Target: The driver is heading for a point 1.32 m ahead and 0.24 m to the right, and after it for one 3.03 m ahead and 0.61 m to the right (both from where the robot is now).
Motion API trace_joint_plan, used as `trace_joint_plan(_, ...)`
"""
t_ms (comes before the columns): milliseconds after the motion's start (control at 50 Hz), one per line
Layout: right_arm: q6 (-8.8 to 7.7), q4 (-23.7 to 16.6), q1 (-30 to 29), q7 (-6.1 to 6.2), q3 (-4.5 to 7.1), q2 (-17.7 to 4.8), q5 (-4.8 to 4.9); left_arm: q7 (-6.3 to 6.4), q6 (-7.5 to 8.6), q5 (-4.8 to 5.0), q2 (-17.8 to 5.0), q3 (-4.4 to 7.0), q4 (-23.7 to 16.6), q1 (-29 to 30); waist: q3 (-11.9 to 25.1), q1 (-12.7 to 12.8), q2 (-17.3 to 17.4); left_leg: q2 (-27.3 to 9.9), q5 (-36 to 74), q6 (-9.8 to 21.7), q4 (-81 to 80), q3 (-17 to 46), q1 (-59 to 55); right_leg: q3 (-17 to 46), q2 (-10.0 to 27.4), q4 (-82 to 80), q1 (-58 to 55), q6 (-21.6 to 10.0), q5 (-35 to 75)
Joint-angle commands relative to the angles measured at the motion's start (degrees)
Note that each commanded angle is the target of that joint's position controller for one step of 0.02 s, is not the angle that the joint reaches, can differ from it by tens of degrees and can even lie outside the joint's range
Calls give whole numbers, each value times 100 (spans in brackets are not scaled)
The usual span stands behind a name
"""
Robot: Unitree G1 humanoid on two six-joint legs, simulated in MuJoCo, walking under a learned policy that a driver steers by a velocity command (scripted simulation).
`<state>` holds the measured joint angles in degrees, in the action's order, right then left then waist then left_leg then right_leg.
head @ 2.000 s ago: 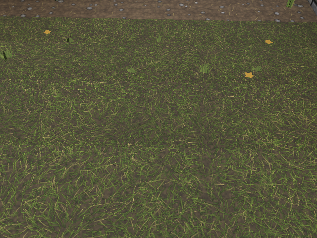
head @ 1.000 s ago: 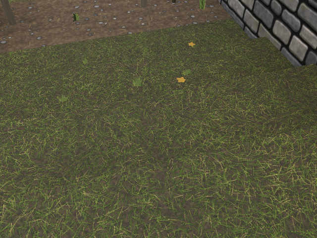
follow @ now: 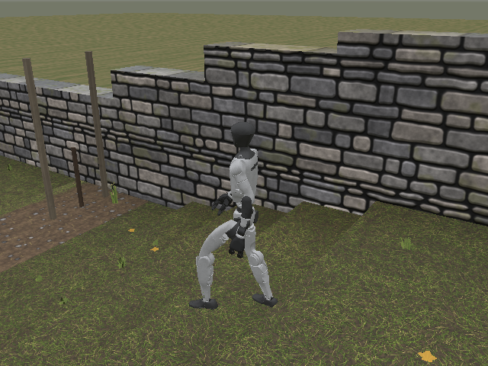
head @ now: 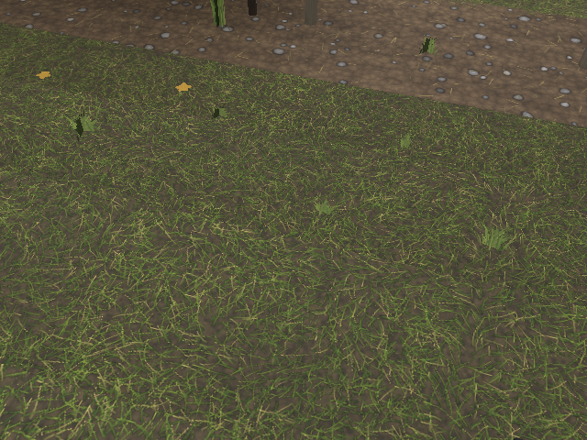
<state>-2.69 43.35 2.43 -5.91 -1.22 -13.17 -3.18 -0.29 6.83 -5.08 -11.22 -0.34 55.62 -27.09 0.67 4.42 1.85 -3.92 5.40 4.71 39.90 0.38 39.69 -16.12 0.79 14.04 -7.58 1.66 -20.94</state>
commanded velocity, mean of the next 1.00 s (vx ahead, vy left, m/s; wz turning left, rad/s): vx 0.50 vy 0.00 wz -0.26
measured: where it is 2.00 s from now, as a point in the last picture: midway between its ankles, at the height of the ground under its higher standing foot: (402, 305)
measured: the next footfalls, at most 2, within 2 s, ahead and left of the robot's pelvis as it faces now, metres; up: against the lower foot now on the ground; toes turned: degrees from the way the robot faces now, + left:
left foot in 0.08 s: +0.24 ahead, +0.13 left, +0.00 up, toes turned +5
right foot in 0.58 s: +0.40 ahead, -0.08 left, +0.00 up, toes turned -7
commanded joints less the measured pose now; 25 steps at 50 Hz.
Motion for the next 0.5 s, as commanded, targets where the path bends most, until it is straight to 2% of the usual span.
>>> trace_joint_plan(20,-51,-382,-300,54,157,-358,-28,64,24,56,-1028,307,-98,-89,-767,-223,-575,142,-807,10,-268,-209,-168,223,1695,-146,-14,-1149,4319)
trace_joint_plan(40,-71,-429,-390,97,205,-441,-22,47,-19,49,-1149,358,-55,-150,-746,-247,-670,349,-1135,42,-345,-384,-510,190,1721,83,-79,-1167,5087)
trace_joint_plan(60,-112,-411,-271,155,282,-540,43,8,-73,34,-1292,414,-75,-51,-634,-441,-722,587,-1157,108,-426,-560,-1111,89,1725,487,43,-1139,5999)
trace_joint_plan(80,-187,-241,210,222,417,-762,113,-70,-106,2,-1329,431,-70,-25,-368,-704,-703,875,-877,272,-518,-730,-2289,-94,1547,1199,579,-1028,6602)
trace_joint_plan(100,-238,156,1340,320,631,-1146,137,-209,-92,-141,-1223,411,-46,-101,265,-1017,-523,887,-48,606,-2,-457,-4398,-160,1248,2556,1986,-758,6015)
trace_joint_plan(120,-212,612,2948,416,691,-1298,163,-448,-32,-311,-429,84,-114,-685,1961,-1310,522,-644,11,1802,-328,1850,-7625,249,683,4329,4159,-280,2785)
trace_joint_plan(140,-142,932,4029,486,671,-1230,-38,-647,-61,93,-687,188,-258,288,2070,-1896,128,-1540,-800,1941,-1782,3771,-7783,1016,-126,5693,4953,-286,-1195)
trace_joint_plan(160,-305,1120,3777,552,782,-1390,-178,-658,-56,296,-547,200,-640,1502,569,-1947,-43,-1372,-1814,1335,-2244,3289,-6661,1818,156,5936,5825,-561,-1019)
trace_joint_plan(180,-382,1024,2849,543,758,-1192,-13,-500,-9,226,-716,265,-664,1773,-324,-1555,159,-1182,-2132,1105,-2412,2571,-5028,1890,569,5871,5609,-642,-485)
trace_joint_plan(200,-384,938,2304,535,555,-616,131,-361,-21,45,-866,338,-572,1258,-88,-1040,426,-1020,-1937,1090,-2600,2079,-4038,1932,734,5651,4733,-776,-233)
trace_joint_plan(220,-401,930,1897,533,386,-90,160,-298,-50,-14,-586,288,-496,1044,-269,-719,430,-964,-1715,1009,-2785,1613,-3158,1945,868,5485,4198,-837,-31)
trace_joint_plan(240,-378,827,1584,528,294,114,142,-281,-109,-39,-199,197,-455,871,-328,-447,303,-959,-1568,908,-3013,1321,-2390,1983,896,5295,3676,-824,107)
trace_joint_plan(260,-378,816,1546,521,267,158,99,-281,-148,-5,-42,180,-433,789,-320,-358,108,-977,-1515,896,-3246,1155,-2162,1959,822,5190,3545,-782,270)
trace_joint_plan(280,-408,824,1538,527,300,31,41,-315,-143,69,18,165,-443,787,-287,-337,31,-974,-1390,865,-3369,901,-2146,1930,781,4976,3616,-732,562)
trace_joint_plan(300,-454,831,1490,535,314,-72,-63,-338,-128,147,-33,165,-509,1015,-375,-352,-15,-925,-1032,839,-3451,558,-2057,1912,813,4567,3698,-664,1040)
trace_joint_plan(320,-463,859,1611,531,305,-125,-142,-360,-113,149,-220,217,-641,1365,-351,-434,-80,-840,-726,825,-3438,273,-2132,1867,770,3959,3808,-555,1487)
trace_joint_plan(340,-460,883,1697,520,329,-256,-190,-373,-97,158,-172,201,-781,1680,-199,-495,-63,-668,-316,750,-3327,-141,-2093,1729,681,3529,3514,-464,1929)
trace_joint_plan(360,-424,988,1842,459,329,-301,-252,-419,-109,142,-88,176,-796,1708,-187,-490,117,-607,-38,738,-3216,-377,-1902,1622,587,3579,3241,-375,2211)
trace_joint_plan(380,-365,1065,1976,451,347,-354,-411,-554,-82,79,23,114,-581,1002,-158,-361,154,-632,182,712,-2846,-486,-1651,1698,489,4551,2848,-330,2833)
trace_joint_plan(400,-326,1072,1943,423,329,-319,-445,-623,-67,63,-151,172,-539,832,-263,-297,28,-741,148,729,-2659,-502,-1824,1805,486,4628,3176,-348,2831)
trace_joint_plan(420,-321,1069,1956,405,297,-309,-429,-632,-45,40,-337,218,-652,1023,-398,-355,-3,-834,25,746,-2543,-441,-2078,1816,512,4637,3433,-366,2666)
trace_joint_plan(460,-345,1189,2237,460,239,-257,-332,-546,-9,7,-489,265,-974,1566,-526,-476,46,-1087,189,768,-2217,-225,-2935,1770,512,4570,4014,-478,1955)
trace_joint_plan(480,-355,1215,2387,502,231,-272,-348,-492,-11,21,-528,304,-1006,1559,-537,-498,162,-1205,521,754,-2022,-212,-3492,1721,508,4494,4260,-516,1557)
trace_joint_plan(500,-364,1198,2398,537,244,-358,-336,-449,-6,40,-553,329,-1075,1617,-568,-502,95,-1236,1114,695,-1813,-304,-3699,1591,434,4334,4144,-548,1223)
